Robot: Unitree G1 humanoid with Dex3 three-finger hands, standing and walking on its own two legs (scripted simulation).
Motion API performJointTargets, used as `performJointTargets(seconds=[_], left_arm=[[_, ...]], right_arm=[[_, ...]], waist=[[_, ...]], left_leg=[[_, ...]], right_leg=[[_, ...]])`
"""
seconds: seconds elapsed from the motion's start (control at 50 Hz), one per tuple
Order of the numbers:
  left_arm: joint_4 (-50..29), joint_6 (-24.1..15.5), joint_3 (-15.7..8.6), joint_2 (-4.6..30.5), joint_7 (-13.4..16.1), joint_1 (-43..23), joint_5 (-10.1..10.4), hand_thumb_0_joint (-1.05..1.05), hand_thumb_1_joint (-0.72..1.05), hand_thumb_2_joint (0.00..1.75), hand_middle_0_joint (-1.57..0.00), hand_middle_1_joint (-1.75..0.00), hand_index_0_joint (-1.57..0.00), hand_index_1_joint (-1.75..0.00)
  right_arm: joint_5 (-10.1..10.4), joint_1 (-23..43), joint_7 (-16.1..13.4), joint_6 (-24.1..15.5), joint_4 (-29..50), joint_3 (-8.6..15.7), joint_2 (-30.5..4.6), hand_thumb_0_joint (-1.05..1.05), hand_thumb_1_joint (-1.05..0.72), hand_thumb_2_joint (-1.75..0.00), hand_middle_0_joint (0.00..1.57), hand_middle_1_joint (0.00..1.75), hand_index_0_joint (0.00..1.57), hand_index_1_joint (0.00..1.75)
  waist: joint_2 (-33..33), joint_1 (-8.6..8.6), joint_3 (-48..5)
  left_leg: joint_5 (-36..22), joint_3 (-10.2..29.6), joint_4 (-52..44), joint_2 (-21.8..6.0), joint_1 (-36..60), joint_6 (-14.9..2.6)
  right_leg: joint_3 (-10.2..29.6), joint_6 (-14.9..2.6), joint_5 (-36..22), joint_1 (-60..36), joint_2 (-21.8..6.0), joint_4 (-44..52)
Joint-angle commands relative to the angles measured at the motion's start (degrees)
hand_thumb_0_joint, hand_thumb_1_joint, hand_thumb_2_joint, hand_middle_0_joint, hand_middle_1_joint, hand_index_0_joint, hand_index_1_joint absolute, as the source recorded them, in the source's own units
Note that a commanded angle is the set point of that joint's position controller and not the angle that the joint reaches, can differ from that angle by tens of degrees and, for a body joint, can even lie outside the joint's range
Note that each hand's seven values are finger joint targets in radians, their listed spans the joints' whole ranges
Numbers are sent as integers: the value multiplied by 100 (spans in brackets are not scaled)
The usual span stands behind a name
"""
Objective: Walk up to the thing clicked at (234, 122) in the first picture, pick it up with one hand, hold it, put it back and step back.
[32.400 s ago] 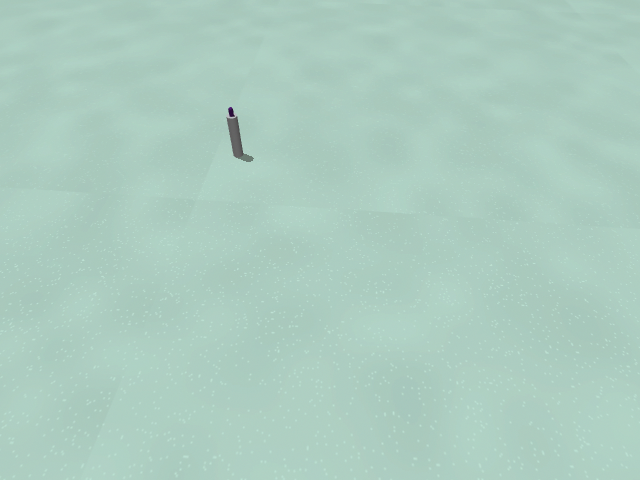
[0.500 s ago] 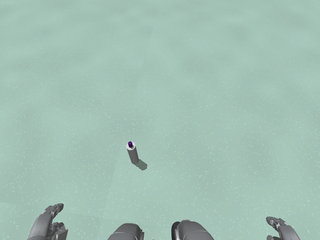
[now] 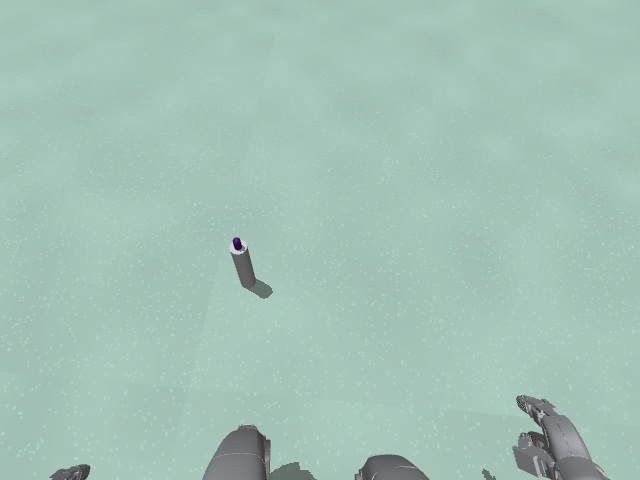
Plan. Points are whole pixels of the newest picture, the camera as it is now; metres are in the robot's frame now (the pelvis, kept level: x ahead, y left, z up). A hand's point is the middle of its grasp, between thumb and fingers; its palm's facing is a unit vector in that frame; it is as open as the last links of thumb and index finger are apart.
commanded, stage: step back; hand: left
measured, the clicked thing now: (242, 262) +0.70 +0.23 -0.61
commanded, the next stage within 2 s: stand in 1.94 s
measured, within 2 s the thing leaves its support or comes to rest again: neither
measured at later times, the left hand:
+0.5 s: hand out of the picture -0.04 +0.24 -0.14, palm faces +0.05 -0.94 -0.33, open 7.4 cm
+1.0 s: hand out of the picture -0.25 +0.19 -0.11, palm faces +0.09 -0.89 -0.45, open 7.4 cm
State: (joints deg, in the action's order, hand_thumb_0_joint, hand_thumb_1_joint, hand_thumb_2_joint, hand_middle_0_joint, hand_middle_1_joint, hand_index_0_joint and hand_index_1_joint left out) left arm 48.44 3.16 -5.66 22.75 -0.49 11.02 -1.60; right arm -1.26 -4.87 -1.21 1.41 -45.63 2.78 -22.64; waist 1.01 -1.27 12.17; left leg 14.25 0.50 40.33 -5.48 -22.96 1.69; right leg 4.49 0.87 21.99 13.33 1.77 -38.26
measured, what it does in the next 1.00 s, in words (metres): walks backwards: left foot, then right foot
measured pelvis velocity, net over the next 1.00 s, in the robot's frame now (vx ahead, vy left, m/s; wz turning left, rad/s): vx -0.32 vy -0.09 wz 0.11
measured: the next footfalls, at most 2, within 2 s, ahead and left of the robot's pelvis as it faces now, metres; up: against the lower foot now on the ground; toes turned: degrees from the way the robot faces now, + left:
left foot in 0.32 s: -0.09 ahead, +0.09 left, +0.00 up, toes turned +3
right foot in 0.70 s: -0.25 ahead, -0.21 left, +0.00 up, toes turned +6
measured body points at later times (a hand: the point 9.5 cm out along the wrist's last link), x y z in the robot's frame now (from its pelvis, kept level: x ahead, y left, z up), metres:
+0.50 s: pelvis -0.15 -0.03 +0.02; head -0.10 +0.00 +0.46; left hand -0.04 +0.28 -0.11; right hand -0.06 -0.33 -0.09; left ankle -0.13 +0.09 -0.71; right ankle -0.16 -0.18 -0.61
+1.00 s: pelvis -0.32 -0.09 +0.01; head -0.29 -0.11 +0.46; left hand -0.26 +0.24 -0.08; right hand -0.23 -0.41 -0.13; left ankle -0.38 +0.04 -0.68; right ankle -0.26 -0.21 -0.71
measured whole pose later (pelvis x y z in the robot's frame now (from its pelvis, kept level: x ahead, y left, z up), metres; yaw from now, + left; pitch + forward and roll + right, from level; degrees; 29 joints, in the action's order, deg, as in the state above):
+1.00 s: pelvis -0.32 -0.09 +0.01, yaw +6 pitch -1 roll +1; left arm 48.1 1.0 -4.2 21.4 -0.1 9.9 -3.2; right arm -1.3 -14.2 -0.3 2.9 -52.5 3.0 -24.0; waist 2.6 -0.6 5.7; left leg 28.2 5.3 52.1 2.5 -19.1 1.5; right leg -1.8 -1.0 16.3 20.8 -2.7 -38.2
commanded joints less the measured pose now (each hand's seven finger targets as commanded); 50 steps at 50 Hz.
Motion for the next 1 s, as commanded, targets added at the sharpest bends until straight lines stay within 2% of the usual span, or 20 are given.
performJointTargets(seconds=[0.0, 0.02, 0.1, 0.22, 0.28, 0.3, 0.32, 0.34, 0.36, 0.42, 0.58, 0.64, 0.68, 0.7, 0.72, 0.74, 0.8, 0.82, 0.92, 0.98], left_arm=[[-548, -176, -490, 1858, 40, 159, -85, 0, 90, 90, -20, -30, -20, -30], [-768, -185, -505, 2102, 68, -279, -120, 0, 90, 90, -20, -30, -20, -30], [-875, -191, -328, 1242, 149, -627, -94, 0, 90, 90, -20, -30, -20, -30], [-975, -112, -272, 1139, 239, -190, -100, 0, 90, 90, -20, -30, -20, -30], [-1084, 11, -166, 1142, 180, -427, 47, 0, 90, 90, -20, -30, -20, -30], [-1139, 55, -124, 952, 157, -309, 56, 0, 90, 90, -20, -30, -20, -30], [-1146, 54, -72, 714, 164, -241, 86, 0, 90, 90, -20, -30, -20, -30], [-1153, 60, -187, 982, 254, -595, 24, 0, 90, 90, -20, -30, -20, -30], [-1094, 65, -242, 1180, 275, -664, -5, 0, 90, 90, -20, -30, -20, -30], [-749, 67, -247, 1070, 187, -124, 103, 0, 90, 90, -20, -30, -20, -30], [-757, -88, -116, 909, 151, -127, 42, 0, 90, 90, -20, -30, -20, -30], [-376, -134, -130, 907, 120, 355, 44, 0, 90, 90, -20, -30, -20, -30], [-85, -177, -203, 1052, 118, 785, -14, 0, 90, 90, -20, -30, -20, -30], [-138, -188, -322, 1495, 106, 746, -103, 0, 90, 90, -20, -30, -20, -30], [-381, -134, -459, 2076, 86, 231, -94, 0, 90, 90, -20, -30, -20, -30], [-599, -152, -466, 2317, 123, -336, -99, 0, 90, 90, -20, -30, -20, -30], [-694, -221, -239, 1448, 194, -1111, -114, 0, 90, 90, -20, -30, -20, -30], [-617, -238, -244, 1306, 202, -950, -106, 0, 90, 90, -20, -30, -20, -30], [-393, -349, -356, 1377, 189, -80, -181, 0, 90, 90, -20, -30, -20, -30], [-329, -316, -364, 1564, 123, -62, -146, 0, 90, 90, -20, -30, -20, -30]], right_arm=[[127, -88, -145, 31, 523, 306, -885, 0, -90, -90, 20, 30, 20, 30], [119, -76, -199, 47, 435, 414, -1149, 0, -90, -90, 20, 30, 20, 30], [183, -574, -127, -40, 62, 304, -1066, 0, -90, -90, 20, 30, 20, 30], [52, -621, -141, -153, 155, 231, -898, 0, -90, -90, 20, 30, 20, 30], [-26, -1165, -114, -202, -99, 316, -935, 0, -90, -90, 20, 30, 20, 30], [-91, -1086, -107, -206, -76, 408, -1188, 0, -90, -90, 20, 30, 20, 30], [-157, -835, -93, -187, 1, 519, -1732, 0, -90, -90, 20, 30, 20, 30], [-150, -725, -69, -182, 122, 571, -2130, 0, -90, -90, 20, 30, 20, 30], [-131, -418, -109, -217, 204, 599, -2136, 0, -90, -90, 20, 30, 20, 30], [-141, 41, -149, -231, 279, 364, -1329, 0, -90, -90, 20, 30, 20, 30], [-70, -530, -123, -105, 265, 401, -1347, 0, -90, -90, 20, 30, 20, 30], [-68, -244, -54, 37, 341, 424, -1542, 0, -90, -90, 20, 30, 20, 30], [12, -90, -8, 114, 363, 356, -1386, 0, -90, -90, 20, 30, 20, 30], [53, -68, -11, 106, 471, 274, -1052, 0, -90, -90, 20, 30, 20, 30], [57, -4, -100, 103, 578, 280, -938, 0, -90, -90, 20, 30, 20, 30], [54, 1, -159, 141, 484, 429, -1207, 0, -90, -90, 20, 30, 20, 30], [114, -468, -43, 147, 32, 361, -1244, 0, -90, -90, 20, 30, 20, 30], [80, -597, -41, 119, -28, 314, -1085, 0, -90, -90, 20, 30, 20, 30], [-11, -512, 35, -72, -55, 269, -1086, 0, -90, -90, 20, 30, 20, 30], [-74, -631, 102, -181, -200, 302, -1066, 0, -90, -90, 20, 30, 20, 30]], waist=[[-1662, -95, -1322], [-1962, -114, -1042], [-1117, 172, -1103], [-1366, -108, -1529], [-945, 167, -1742], [-245, 55, -1766], [1158, 0, -1604], [1139, 294, -1481], [1271, 267, -1238], [539, -188, -1240], [1042, 247, -1662], [1272, 77, -1945], [790, -127, -1989], [-437, -124, -1702], [-1540, -213, -1320], [-1782, -215, -862], [-809, 335, -580], [-809, 290, -728], [-1245, -300, -1333], [-1515, -275, -1398]], left_leg=[[2029, 271, 1711, 1068, -603, -188], [2292, 672, 2667, 886, -48, -154], [1388, 724, 2911, 1229, -518, -137], [1594, 276, 302, 721, -395, -141], [-541, 39, -1853, 704, 822, -236], [-1161, 982, -1834, 86, 1440, -453], [-2067, 2587, -2017, -1113, 1810, -999], [-2081, 3130, -2038, -1839, 733, -1777], [-1843, 3486, -2238, -2132, 162, -2068], [-2709, 1284, -1602, -831, 795, -1369], [-2917, 1087, -1047, -919, 2127, -1576], [-2046, 924, -838, -786, 1452, -1343], [-996, 671, -350, -350, 622, -895], [330, 538, 446, 379, -613, -512], [1897, 413, 1614, 1109, -860, -166], [2108, 851, 2554, 770, -310, -83], [1167, 953, 3078, 1176, -291, -130], [1000, 897, 3026, 1245, -467, -89], [1422, 487, 1074, 729, -1064, 46], [1972, 178, -783, 495, 163, -129]], right_leg=[[2292, -1368, -1334, 247, -1954, 1941], [2891, -1799, -1236, 1455, -2439, 2134], [834, -1222, -2829, 297, -1225, 1122], [996, -1291, -3666, -1181, -1504, 617], [628, -857, -3122, -639, -1141, -184], [420, -567, -1887, 302, -736, -564], [-152, -265, 630, 1662, 209, -1666], [407, -161, 1551, 1332, 284, -2547], [751, -152, 1491, 1141, 145, -3351], [822, -163, 647, 1560, 471, -3988], [109, 157, 802, 1227, -95, -1124], [-349, -17, -15, 78, -116, 620], [-325, -213, -834, -640, -104, 1442], [1236, -519, -519, -691, -949, 1531], [2381, -1386, 33, 560, -2194, 2083], [3109, -1829, 489, 2018, -2814, 2525], [919, -1193, -776, 1573, -1590, 1703], [593, -993, -729, 1167, -1265, 1530], [1106, -1107, 1082, -1064, -1427, 1540], [1247, -1213, 1255, -519, -1771, 1553]])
